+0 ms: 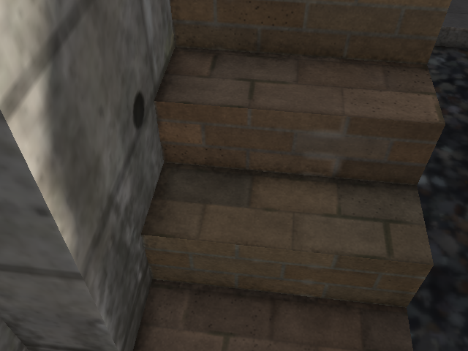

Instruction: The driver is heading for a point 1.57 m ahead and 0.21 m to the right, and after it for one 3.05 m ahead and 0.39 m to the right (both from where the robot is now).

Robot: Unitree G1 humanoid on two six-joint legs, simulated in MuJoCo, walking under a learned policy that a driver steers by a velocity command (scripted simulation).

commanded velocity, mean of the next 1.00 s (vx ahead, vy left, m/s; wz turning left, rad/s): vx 0.35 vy -0.03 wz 0.00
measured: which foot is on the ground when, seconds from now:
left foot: down 0.00-1.00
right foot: down 0.00-1.00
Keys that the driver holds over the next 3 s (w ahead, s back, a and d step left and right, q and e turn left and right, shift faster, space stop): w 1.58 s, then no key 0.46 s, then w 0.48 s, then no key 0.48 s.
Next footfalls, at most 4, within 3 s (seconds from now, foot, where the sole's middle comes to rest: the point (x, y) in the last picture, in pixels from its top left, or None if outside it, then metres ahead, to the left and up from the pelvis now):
none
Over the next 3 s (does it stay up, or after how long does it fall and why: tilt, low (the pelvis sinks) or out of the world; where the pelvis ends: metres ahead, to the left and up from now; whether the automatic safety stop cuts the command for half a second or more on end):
stays up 0.00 0.01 0.00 its command is cut before an obstacle from the start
